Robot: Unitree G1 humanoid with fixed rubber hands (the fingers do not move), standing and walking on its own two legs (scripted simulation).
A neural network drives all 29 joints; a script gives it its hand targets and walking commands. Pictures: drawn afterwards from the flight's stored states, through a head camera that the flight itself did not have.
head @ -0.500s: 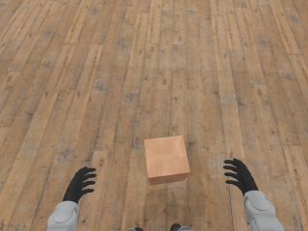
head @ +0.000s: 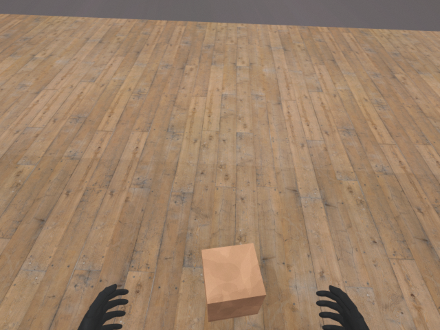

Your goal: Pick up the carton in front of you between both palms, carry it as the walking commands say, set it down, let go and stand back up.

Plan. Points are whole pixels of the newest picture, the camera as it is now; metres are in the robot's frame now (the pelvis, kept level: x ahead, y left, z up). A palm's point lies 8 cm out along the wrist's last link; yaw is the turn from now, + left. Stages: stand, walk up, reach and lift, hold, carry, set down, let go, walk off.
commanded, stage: let go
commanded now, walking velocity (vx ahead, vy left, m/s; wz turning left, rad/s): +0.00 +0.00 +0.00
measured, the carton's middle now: (230, 283) +0.45 -0.05 -0.65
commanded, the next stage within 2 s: stand in 0.16 s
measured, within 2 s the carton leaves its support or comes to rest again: neither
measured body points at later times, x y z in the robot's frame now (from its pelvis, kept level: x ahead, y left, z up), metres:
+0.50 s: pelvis +0.01 -0.01 +0.00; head +0.02 -0.01 +0.45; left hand +0.15 +0.28 -0.10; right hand +0.16 -0.30 -0.09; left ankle -0.03 +0.10 -0.74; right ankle -0.01 -0.12 -0.74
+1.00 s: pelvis +0.01 -0.01 +0.00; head +0.01 -0.01 +0.45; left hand +0.13 +0.29 -0.11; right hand +0.14 -0.30 -0.10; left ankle -0.03 +0.10 -0.74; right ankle -0.01 -0.12 -0.74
